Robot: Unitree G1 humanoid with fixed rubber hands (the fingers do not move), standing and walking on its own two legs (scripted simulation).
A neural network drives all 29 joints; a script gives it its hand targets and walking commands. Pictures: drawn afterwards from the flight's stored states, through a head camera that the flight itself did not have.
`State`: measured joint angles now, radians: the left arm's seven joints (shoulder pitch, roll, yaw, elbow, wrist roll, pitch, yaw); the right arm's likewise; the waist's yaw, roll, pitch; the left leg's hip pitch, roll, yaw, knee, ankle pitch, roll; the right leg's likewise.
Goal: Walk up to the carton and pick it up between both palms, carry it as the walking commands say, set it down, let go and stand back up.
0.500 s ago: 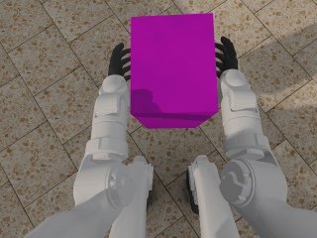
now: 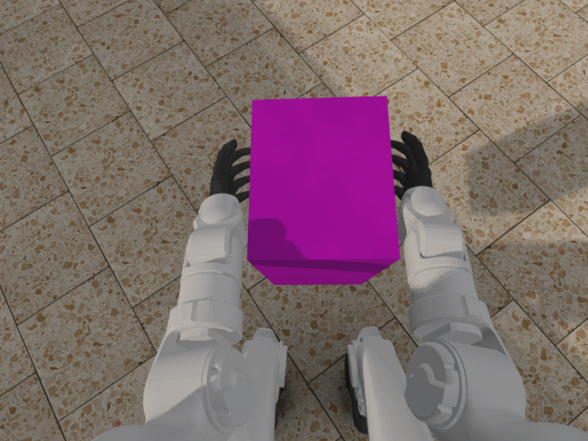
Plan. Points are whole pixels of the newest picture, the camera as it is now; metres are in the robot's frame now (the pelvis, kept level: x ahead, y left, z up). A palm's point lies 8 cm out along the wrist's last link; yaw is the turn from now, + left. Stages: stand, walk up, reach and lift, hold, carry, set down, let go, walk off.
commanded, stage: reach and lift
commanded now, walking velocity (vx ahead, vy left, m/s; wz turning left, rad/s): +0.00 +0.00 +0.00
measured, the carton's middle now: (318, 211) +0.44 +0.00 -0.12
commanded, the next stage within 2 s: none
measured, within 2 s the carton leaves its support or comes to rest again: neither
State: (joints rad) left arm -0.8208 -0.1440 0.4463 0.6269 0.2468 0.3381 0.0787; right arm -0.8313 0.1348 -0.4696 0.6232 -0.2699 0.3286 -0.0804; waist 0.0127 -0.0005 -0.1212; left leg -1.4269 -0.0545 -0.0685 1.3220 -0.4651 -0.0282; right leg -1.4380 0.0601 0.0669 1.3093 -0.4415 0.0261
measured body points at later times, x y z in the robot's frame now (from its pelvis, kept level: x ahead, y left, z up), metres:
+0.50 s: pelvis +0.02 +0.00 +0.06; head +0.18 +0.00 +0.48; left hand +0.42 +0.13 +0.01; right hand +0.42 -0.13 +0.01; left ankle +0.07 +0.13 -0.59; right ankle +0.07 -0.13 -0.59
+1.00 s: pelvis +0.03 +0.00 +0.12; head +0.13 -0.01 +0.56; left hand +0.39 +0.13 +0.09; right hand +0.40 -0.13 +0.08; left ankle +0.07 +0.13 -0.59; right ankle +0.07 -0.13 -0.59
